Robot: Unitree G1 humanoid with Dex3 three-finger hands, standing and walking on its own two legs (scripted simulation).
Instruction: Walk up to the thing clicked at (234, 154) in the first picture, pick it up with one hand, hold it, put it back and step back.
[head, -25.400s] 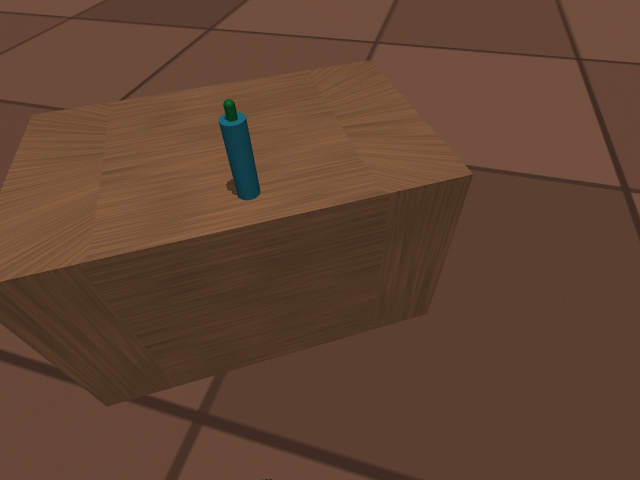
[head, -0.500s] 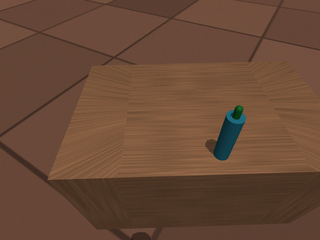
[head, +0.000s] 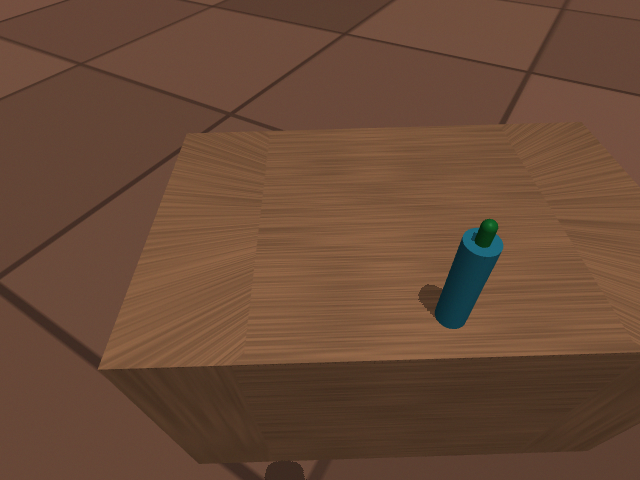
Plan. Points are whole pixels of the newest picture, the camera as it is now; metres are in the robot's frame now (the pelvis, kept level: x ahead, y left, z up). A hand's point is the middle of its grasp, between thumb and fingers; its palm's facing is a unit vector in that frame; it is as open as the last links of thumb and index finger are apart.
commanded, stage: home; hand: right
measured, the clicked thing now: (468, 275) +0.41 -0.20 -0.01
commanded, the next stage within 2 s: stand in 0.16 s
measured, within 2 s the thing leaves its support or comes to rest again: neither
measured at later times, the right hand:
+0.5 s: hand out of the picture +0.06 -0.26 -0.16, palm faces -0.02 +0.94 -0.35, open 14.7 cm
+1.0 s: hand out of the picture +0.07 -0.25 -0.15, palm faces -0.01 +0.94 -0.35, open 7.4 cm
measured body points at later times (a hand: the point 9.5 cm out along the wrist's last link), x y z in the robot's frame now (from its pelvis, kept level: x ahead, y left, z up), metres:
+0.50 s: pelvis -0.01 +0.00 +0.00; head +0.00 +0.00 +0.45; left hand +0.05 +0.30 -0.14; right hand +0.06 -0.30 -0.13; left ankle +0.02 +0.12 -0.75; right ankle -0.04 -0.15 -0.75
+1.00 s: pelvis +0.00 +0.00 +0.00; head +0.01 +0.00 +0.45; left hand +0.06 +0.30 -0.13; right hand +0.07 -0.30 -0.13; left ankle +0.02 +0.12 -0.75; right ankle -0.04 -0.15 -0.75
